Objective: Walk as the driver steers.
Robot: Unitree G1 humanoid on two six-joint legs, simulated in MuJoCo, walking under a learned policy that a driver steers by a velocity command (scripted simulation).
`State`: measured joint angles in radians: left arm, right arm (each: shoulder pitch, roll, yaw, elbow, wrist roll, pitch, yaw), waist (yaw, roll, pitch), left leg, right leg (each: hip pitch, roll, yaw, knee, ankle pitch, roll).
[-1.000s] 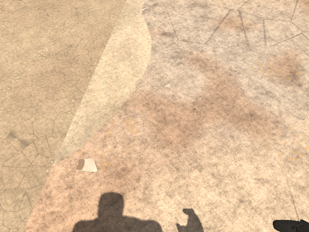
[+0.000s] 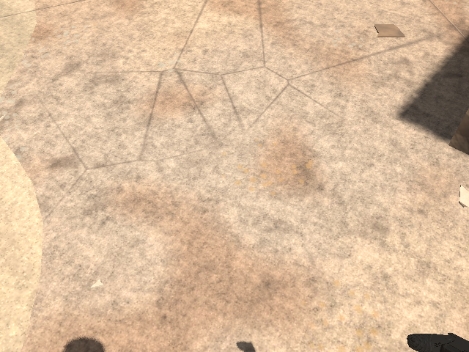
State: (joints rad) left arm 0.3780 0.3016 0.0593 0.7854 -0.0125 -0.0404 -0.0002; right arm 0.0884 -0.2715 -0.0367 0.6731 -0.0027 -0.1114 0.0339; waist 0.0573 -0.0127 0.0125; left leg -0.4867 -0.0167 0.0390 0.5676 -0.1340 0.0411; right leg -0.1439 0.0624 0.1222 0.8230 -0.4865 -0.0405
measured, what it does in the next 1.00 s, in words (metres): walks ahead: right foot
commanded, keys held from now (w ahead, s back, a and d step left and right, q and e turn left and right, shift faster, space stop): w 0.68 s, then w+q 0.32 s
